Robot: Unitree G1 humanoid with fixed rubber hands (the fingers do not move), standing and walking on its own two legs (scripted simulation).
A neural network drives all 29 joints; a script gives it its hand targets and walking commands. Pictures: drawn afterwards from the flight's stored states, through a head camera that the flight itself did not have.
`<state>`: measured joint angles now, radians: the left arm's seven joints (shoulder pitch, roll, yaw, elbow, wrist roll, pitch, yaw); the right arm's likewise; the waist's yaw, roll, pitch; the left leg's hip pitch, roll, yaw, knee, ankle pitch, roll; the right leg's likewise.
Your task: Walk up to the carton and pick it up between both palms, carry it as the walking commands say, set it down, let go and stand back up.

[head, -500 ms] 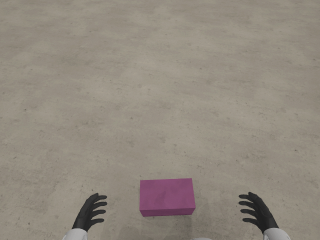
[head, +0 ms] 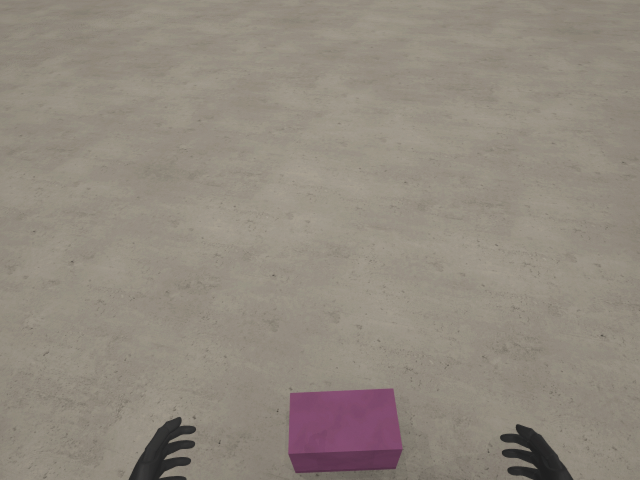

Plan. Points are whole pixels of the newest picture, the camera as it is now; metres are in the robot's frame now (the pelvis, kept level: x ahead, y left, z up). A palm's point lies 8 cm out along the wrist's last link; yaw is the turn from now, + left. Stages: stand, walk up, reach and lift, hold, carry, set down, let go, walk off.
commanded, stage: stand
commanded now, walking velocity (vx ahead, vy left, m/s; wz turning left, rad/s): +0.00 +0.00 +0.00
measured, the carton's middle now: (343, 431) +0.38 +0.00 -0.67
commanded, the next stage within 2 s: none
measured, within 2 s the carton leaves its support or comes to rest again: neither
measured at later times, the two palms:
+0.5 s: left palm out of the picture +0.09 +0.28 -0.09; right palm out of the picture +0.09 -0.29 -0.10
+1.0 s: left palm out of the picture +0.05 +0.28 -0.10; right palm out of the picture +0.03 -0.31 -0.11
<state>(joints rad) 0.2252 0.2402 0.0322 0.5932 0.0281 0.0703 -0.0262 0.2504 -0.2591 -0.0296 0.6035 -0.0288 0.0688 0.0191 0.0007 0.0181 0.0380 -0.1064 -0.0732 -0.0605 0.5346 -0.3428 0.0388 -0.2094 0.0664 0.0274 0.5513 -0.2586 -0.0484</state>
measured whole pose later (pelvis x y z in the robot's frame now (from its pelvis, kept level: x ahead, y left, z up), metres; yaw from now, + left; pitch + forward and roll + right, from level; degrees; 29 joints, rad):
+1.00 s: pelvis -0.01 -0.01 +0.01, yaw +0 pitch -4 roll +0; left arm 0.20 0.33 0.01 1.05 0.02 -0.03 0.00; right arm 0.26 -0.36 0.00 1.03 -0.02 -0.03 -0.01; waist 0.01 0.01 -0.03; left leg -0.10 -0.05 -0.07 0.43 -0.26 0.03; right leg -0.19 0.08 0.02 0.41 -0.16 -0.06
